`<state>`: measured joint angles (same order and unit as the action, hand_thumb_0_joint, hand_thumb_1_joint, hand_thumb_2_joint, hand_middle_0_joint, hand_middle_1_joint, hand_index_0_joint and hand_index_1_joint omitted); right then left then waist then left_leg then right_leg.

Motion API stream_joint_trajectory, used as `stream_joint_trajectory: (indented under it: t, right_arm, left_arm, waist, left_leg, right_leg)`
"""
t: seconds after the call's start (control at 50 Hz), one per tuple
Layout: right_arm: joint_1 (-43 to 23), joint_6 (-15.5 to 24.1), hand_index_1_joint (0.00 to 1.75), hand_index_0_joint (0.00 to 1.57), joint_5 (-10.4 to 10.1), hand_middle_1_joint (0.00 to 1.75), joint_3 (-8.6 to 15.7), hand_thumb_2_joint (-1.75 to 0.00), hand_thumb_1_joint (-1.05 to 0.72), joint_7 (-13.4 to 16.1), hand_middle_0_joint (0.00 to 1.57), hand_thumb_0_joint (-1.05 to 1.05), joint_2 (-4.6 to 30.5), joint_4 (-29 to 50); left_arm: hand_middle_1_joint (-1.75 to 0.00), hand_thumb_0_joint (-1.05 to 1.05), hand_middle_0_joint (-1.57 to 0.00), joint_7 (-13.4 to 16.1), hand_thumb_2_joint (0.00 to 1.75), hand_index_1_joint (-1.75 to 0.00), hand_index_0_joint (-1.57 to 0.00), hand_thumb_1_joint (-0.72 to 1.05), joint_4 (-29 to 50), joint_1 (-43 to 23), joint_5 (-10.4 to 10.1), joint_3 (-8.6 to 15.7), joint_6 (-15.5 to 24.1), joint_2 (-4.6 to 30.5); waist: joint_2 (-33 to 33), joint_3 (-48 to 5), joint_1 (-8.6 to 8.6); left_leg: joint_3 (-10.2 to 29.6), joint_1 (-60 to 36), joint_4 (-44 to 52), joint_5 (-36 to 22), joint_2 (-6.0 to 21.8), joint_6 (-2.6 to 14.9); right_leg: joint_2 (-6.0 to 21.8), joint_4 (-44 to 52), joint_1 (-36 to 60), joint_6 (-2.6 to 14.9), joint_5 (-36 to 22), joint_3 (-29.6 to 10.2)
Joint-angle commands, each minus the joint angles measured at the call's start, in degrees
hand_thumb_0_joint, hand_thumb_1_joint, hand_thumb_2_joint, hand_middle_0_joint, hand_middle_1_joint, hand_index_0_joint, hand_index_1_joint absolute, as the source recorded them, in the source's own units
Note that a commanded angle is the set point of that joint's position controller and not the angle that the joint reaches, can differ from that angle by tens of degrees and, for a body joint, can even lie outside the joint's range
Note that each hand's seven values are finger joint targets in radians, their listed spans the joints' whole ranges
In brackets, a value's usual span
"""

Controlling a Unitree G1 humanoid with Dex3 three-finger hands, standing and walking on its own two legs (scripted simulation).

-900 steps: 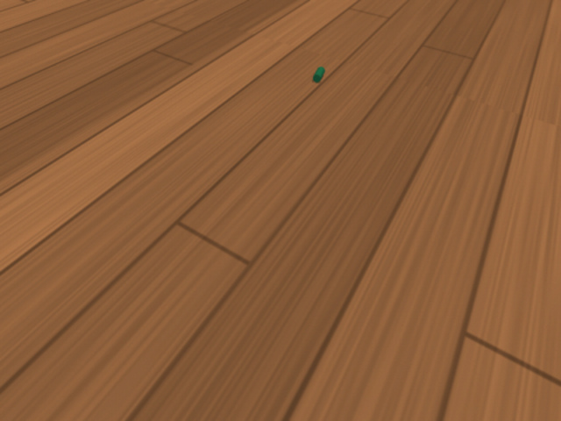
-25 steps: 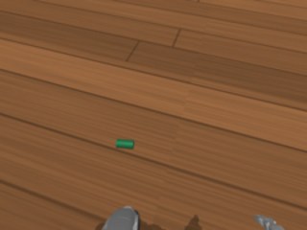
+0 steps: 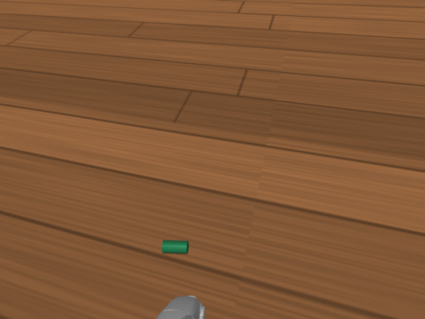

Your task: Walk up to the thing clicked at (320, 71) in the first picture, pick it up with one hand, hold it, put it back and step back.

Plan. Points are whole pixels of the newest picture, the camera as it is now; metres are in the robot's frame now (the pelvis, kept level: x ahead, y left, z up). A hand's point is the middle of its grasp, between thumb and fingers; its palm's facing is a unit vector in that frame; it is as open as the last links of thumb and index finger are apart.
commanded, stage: walk up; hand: left
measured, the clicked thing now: (175, 246) +0.52 +0.26 -0.73
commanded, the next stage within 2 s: none
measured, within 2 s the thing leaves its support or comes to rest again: neither
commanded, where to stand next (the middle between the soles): +0.13 +0.02 m, yaw +1 degrees
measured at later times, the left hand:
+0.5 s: hand (97, 313) +0.15 +0.28 -0.16, palm faces -0.03 -0.93 -0.36, open 7.3 cm
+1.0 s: hand (100, 299) +0.17 +0.28 -0.14, palm faces -0.04 -0.95 -0.32, open 7.4 cm
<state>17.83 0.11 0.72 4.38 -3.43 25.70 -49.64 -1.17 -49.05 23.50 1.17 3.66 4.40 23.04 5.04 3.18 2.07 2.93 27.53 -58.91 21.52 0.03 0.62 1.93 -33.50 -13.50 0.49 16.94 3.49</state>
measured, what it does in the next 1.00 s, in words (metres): steps on the spot: left foot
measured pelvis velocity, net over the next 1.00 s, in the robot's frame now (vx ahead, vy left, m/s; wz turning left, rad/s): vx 0.07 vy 0.03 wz -0.03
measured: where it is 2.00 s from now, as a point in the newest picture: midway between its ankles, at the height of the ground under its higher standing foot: outside the picture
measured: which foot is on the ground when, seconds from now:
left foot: up 0.00-0.14, down 0.16-1.00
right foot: down 0.00-1.00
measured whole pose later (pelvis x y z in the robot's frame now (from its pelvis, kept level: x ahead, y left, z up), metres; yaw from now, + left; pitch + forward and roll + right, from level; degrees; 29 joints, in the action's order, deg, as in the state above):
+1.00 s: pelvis +0.07 +0.03 +0.02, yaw -1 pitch -3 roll -1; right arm 3.9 0.6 0.2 0.0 -1.3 20.4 -66.5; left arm -0.8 -64.9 4.5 -0.4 0.4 -0.2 20.4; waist -0.5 3.7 -0.8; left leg -3.3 11.7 -20.8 6.5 2.4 -0.3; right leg 1.6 -20.1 -6.1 -2.0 11.4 -0.9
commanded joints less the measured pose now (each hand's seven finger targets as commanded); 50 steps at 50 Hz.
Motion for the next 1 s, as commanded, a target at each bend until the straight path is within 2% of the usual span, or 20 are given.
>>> stream_joint_trajectory:
  t: [0.0, 0.06, 0.1, 0.12, 0.14, 0.16, 0.18, 0.2, 0.24, 0.3, 0.34, 0.36, 0.38, 0.4, 0.42, 0.46, 0.48, 0.52, 0.82, 0.98]
  right_arm:
    - [1.7, 1.8, 0.30, 0.20, -0.2, 0.30, 1.8, -0.90, -0.90, 0.6, 0.20, 0.00, 7.1, 4.2]
    - [-2.4, 1.9, 0.30, 0.20, -0.2, 0.30, 1.4, -0.90, -0.90, 1.1, 0.20, 0.00, 5.6, 4.7]
    - [-1.2, 2.5, 0.30, 0.20, -0.3, 0.30, 1.4, -0.90, -0.90, 1.7, 0.20, 0.00, 5.4, 3.3]
    - [1.1, 2.9, 0.30, 0.20, -0.1, 0.30, 1.7, -0.90, -0.90, 2.3, 0.20, 0.00, 6.3, 2.2]
    - [3.5, 3.3, 0.30, 0.20, 0.2, 0.30, 2.5, -0.90, -0.90, 2.8, 0.20, 0.00, 10.1, 1.6]
    - [3.1, 3.8, 0.30, 0.20, 0.5, 0.30, 3.0, -0.90, -0.90, 3.2, 0.20, 0.00, 13.7, 2.8]
    - [1.7, 3.7, 0.30, 0.20, -1.1, 0.30, 2.9, -0.90, -0.90, 3.4, 0.20, 0.00, 14.5, 3.1]
    - [-1.6, 3.3, 0.30, 0.20, -1.1, 0.30, 2.8, -0.90, -0.90, 3.6, 0.20, 0.00, 13.4, 3.1]
    - [-6.5, 3.0, 0.30, 0.20, -0.4, 0.30, 1.6, -0.90, -0.90, 4.3, 0.20, 0.00, 11.8, 3.7]
    - [-8.8, 2.4, 0.30, 0.20, -0.1, 0.30, 0.9, -0.90, -0.90, 4.3, 0.20, 0.00, 11.2, 2.6]
    - [-10.2, 1.8, 0.30, 0.20, -0.8, 0.30, 0.4, -0.90, -0.90, 4.2, 0.20, 0.00, 10.7, 2.5]
    - [-10.6, 1.5, 0.30, 0.20, -1.2, 0.30, -0.1, -0.90, -0.90, 4.1, 0.20, 0.00, 9.2, 2.2]
    - [-10.6, 1.3, 0.30, 0.20, -1.9, 0.30, -0.7, -0.90, -0.90, 4.0, 0.20, 0.00, 6.8, 2.2]
    - [-11.2, 1.1, 0.30, 0.20, -2.0, 0.30, -0.8, -0.90, -0.90, 4.1, 0.20, 0.00, 5.9, 1.3]
    - [-10.4, 0.9, 0.30, 0.20, -1.7, 0.30, -0.5, -0.90, -0.90, 4.2, 0.20, 0.00, 6.2, -0.7]
    - [-12.9, 1.8, 0.30, 0.20, -1.3, 0.30, -0.5, -0.90, -0.90, 3.7, 0.20, 0.00, 8.2, -2.1]
    - [-14.3, 1.9, 0.30, 0.20, -1.2, 0.30, -0.6, -0.90, -0.90, 3.5, 0.20, 0.00, 8.5, -2.5]
    - [-15.3, 2.0, 0.30, 0.20, -1.3, 0.30, -1.3, -0.90, -0.90, 3.3, 0.20, 0.00, 7.7, -3.6]
    - [-18.1, 2.2, 0.30, 0.20, -0.9, 0.30, -2.5, -0.90, -0.90, 3.2, 0.20, 0.00, 7.2, -12.0]
    - [-17.8, 2.1, 0.30, 0.20, -0.6, 0.30, -2.3, -0.90, -0.90, 3.2, 0.20, 0.00, 7.0, -13.4]
  left_arm:
    - [-0.30, 0.00, -0.20, 1.2, 0.90, -0.30, -0.20, 0.90, 5.4, -3.3, 0.1, 3.8, 1.9, 15.8]
    - [-0.30, 0.00, -0.20, 1.6, 0.90, -0.30, -0.20, 0.90, 4.9, -2.7, -0.2, 2.6, 0.9, 15.1]
    - [-0.30, 0.00, -0.20, 1.8, 0.90, -0.30, -0.20, 0.90, 4.7, -3.7, -0.9, 2.2, -0.1, 15.0]
    - [-0.30, 0.00, -0.20, 2.0, 0.90, -0.30, -0.20, 0.90, 4.9, -4.9, -1.2, 1.5, -0.8, 13.6]
    - [-0.30, 0.00, -0.20, 2.0, 0.90, -0.30, -0.20, 0.90, 5.5, -3.1, -1.6, 0.6, -1.0, 10.8]
    - [-0.30, 0.00, -0.20, 2.2, 0.90, -0.30, -0.20, 0.90, 5.9, -1.6, -2.4, -0.3, -1.6, 7.6]
    - [-0.30, 0.00, -0.20, 2.9, 0.90, -0.30, -0.20, 0.90, 3.6, -1.5, -2.5, 0.6, -3.0, 10.8]
    - [-0.30, 0.00, -0.20, 3.1, 0.90, -0.30, -0.20, 0.90, 2.4, -2.8, -2.2, 0.5, -3.5, 12.1]
    - [-0.30, 0.00, -0.20, 2.9, 0.90, -0.30, -0.20, 0.90, 0.7, -3.0, -2.2, 0.8, -3.6, 12.0]
    - [-0.30, 0.00, -0.20, 2.5, 0.90, -0.30, -0.20, 0.90, -2.1, -3.1, -1.7, 0.8, -3.1, 10.6]
    - [-0.30, 0.00, -0.20, 2.5, 0.90, -0.30, -0.20, 0.90, -3.7, -2.8, -1.1, 1.0, -2.7, 10.2]
    - [-0.30, 0.00, -0.20, 2.6, 0.90, -0.30, -0.20, 0.90, -3.8, -3.7, -0.6, 1.3, -2.5, 11.1]
    - [-0.30, 0.00, -0.20, 2.7, 0.90, -0.30, -0.20, 0.90, -3.1, -6.2, 0.0, 1.8, -2.1, 13.9]
    - [-0.30, 0.00, -0.20, 2.3, 0.90, -0.30, -0.20, 0.90, -2.2, -11.3, -0.4, 1.7, -2.1, 16.4]
    - [-0.30, 0.00, -0.20, 1.8, 0.90, -0.30, -0.20, 0.90, -1.6, -15.9, -0.5, 1.0, -2.1, 15.4]
    - [-0.30, 0.00, -0.20, 1.7, 0.90, -0.30, -0.20, 0.90, -2.8, -15.7, -0.9, -0.1, -2.2, 12.2]
    - [-0.30, 0.00, -0.20, 1.7, 0.90, -0.30, -0.20, 0.90, -4.0, -15.1, -0.9, -0.2, -2.4, 11.9]
    - [-0.30, 0.00, -0.20, 1.6, 0.90, -0.30, -0.20, 0.90, -5.5, -15.0, -0.9, -0.3, -2.3, 11.7]
    - [-0.30, 0.00, -0.20, 1.0, 0.90, -0.30, -0.20, 0.90, -11.6, -20.4, -1.6, -1.2, -3.1, 9.9]
    - [-0.30, 0.00, -0.20, 0.8, 0.90, -0.30, -0.20, 0.90, -13.3, -20.7, -1.2, -1.1, -3.3, 9.4]
  waist:
    - [-14.6, 2.6, -1.72]
    - [-15.3, -0.1, -0.33]
    - [-12.9, -2.9, -1.61]
    - [-10.4, -3.8, -3.24]
    - [-1.8, -6.6, -3.92]
    - [7.3, -9.0, -3.66]
    - [4.8, -11.1, -3.67]
    - [1.7, -8.3, -2.42]
    - [3.6, -5.7, -0.98]
    - [6.7, -4.6, -0.86]
    - [5.5, -6.5, 0.16]
    - [3.1, -6.8, 0.47]
    - [-3.8, -6.7, -0.57]
    - [-8.6, -5.0, -2.45]
    - [-9.0, -3.5, -4.26]
    - [-4.6, -4.7, -2.91]
    - [-5.4, -3.7, -2.09]
    - [-7.7, -4.9, -1.85]
    - [-4.5, -6.0, -1.86]
    - [-3.7, -3.9, -2.14]
  left_leg:
    - [-0.3, 0.0, 9.5, -1.5, 3.1, -1.11]
    - [-4.8, -7.1, 18.4, -7.7, 1.5, -0.64]
    - [-7.3, -13.9, 26.0, -15.5, -0.7, 0.57]
    - [-7.2, -18.1, 28.8, -19.6, -1.1, 1.53]
    - [-0.6, -24.0, 29.7, -29.6, 4.4, 3.53]
    - [18.4, -27.2, 32.5, -37.1, 17.7, 9.25]
    - [25.5, -22.1, 34.4, -33.1, 22.4, 15.91]
    - [22.3, -17.3, 35.5, -25.3, 20.6, 15.21]
    - [15.0, -15.0, 33.4, -20.6, 16.7, 12.34]
    - [9.7, -11.8, 30.6, -28.3, 14.7, 10.51]
    - [7.3, -9.1, 27.1, -29.0, 13.6, 8.73]
    - [6.5, -7.2, 25.6, -25.9, 12.6, 6.37]
    - [4.2, -4.9, 21.7, -19.7, 9.1, 3.11]
    - [-0.7, -10.3, 19.9, -6.0, 3.1, 1.16]
    - [-1.2, -16.4, 21.6, -2.0, 3.3, 0.76]
    - [2.0, -17.2, 27.7, -11.4, 6.7, 2.37]
    - [3.0, -14.8, 28.7, -12.3, 7.9, 3.23]
    - [2.6, -14.6, 29.7, -15.7, 8.5, 3.42]
    - [0.9, -20.0, 41.0, -15.4, 8.5, 0.61]
    - [1.7, -18.8, 44.5, -8.3, 8.4, 0.24]
  right_leg:
    - [12.7, 13.1, -0.9, 11.56, -16.5, -9.4]
    - [10.7, 6.1, -0.6, 9.96, -31.4, -4.5]
    - [8.9, -1.4, -1.3, 8.11, -32.5, -2.5]
    - [7.5, -6.2, -3.4, 6.60, -28.2, -1.7]
    - [4.5, -13.9, -7.4, 4.09, -18.9, -1.0]
    - [-2.0, -23.4, -14.1, 0.95, 4.6, -1.4]
    - [-1.3, -26.4, -9.5, 1.36, 19.2, -6.7]
    - [-0.1, -28.1, -9.4, 1.63, 18.7, -8.6]
    - [1.5, -23.3, -10.1, 1.90, 16.9, -8.5]
    - [0.5, -10.6, -4.9, 1.11, 10.7, -3.8]
    - [-0.8, -1.4, 2.4, 1.26, 1.2, -2.3]
    - [0.4, 3.1, 4.9, 1.94, -5.3, -5.0]
    - [6.8, 6.2, 3.9, 4.47, -10.1, -14.7]
    - [12.5, 8.9, -5.8, 8.62, -8.8, -20.5]
    - [12.7, 7.6, -10.6, 9.20, -7.8, -19.5]
    - [6.4, 5.1, -7.5, 3.79, -8.1, -11.6]
    - [4.7, 4.7, -5.6, 2.77, -7.0, -9.7]
    - [4.6, 6.1, -1.7, 2.57, -9.4, -9.9]
    - [5.1, 15.8, 5.5, 1.32, -10.2, -9.0]
    - [4.8, 18.0, 4.8, 0.93, -6.5, -8.7]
